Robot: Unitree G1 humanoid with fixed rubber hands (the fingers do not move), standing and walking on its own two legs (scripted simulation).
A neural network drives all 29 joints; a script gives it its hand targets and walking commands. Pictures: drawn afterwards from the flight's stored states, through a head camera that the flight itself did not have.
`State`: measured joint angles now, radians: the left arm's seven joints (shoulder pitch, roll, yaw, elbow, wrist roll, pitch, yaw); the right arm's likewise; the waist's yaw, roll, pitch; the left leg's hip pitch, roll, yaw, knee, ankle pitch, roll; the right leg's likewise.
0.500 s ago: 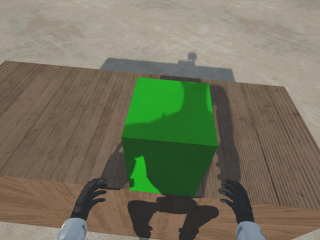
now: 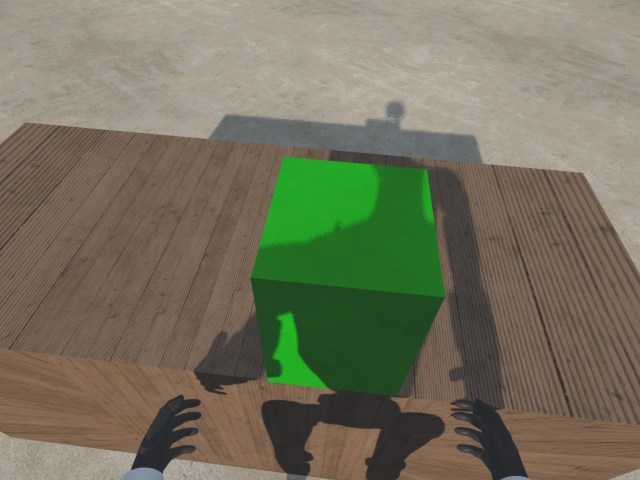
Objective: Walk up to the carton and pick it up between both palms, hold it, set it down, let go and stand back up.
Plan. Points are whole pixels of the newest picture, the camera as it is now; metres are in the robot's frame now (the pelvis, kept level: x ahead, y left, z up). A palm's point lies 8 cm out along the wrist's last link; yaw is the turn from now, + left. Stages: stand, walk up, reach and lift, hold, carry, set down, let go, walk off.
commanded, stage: let go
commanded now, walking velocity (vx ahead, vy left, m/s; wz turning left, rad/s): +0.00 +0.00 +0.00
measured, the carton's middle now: (342, 281) +0.39 -0.02 +0.01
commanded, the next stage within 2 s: stand in 0.40 s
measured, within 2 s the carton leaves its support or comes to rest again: neither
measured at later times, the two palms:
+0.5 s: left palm out of the picture +0.13 +0.22 -0.09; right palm out of the picture +0.13 -0.24 -0.10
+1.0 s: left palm out of the picture -0.01 +0.25 -0.12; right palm out of the picture +0.01 -0.25 -0.13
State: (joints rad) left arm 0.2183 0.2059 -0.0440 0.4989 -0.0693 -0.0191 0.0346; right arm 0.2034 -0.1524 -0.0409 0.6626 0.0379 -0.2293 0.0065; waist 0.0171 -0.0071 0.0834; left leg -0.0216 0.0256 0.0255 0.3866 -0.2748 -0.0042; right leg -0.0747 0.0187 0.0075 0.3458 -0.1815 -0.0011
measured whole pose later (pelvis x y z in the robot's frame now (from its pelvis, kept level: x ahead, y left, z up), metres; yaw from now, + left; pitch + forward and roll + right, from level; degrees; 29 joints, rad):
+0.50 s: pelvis -0.01 -0.01 +0.00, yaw +1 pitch -3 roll +0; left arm 0.22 0.21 0.00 0.60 0.02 0.02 0.02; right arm 0.19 -0.18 -0.03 0.73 -0.02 -0.10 0.00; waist 0.01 0.00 0.05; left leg -0.12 0.03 0.02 0.45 -0.28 -0.01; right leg -0.18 0.02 -0.01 0.43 -0.21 -0.01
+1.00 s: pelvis -0.05 +0.00 -0.01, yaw +1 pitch -4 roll +0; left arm 0.38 0.25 -0.02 0.78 0.02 -0.02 0.00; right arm 0.35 -0.25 0.01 0.79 -0.01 -0.02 0.01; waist 0.01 0.01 0.03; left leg -0.19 0.00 0.01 0.52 -0.26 0.00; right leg -0.24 -0.01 -0.01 0.50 -0.18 0.00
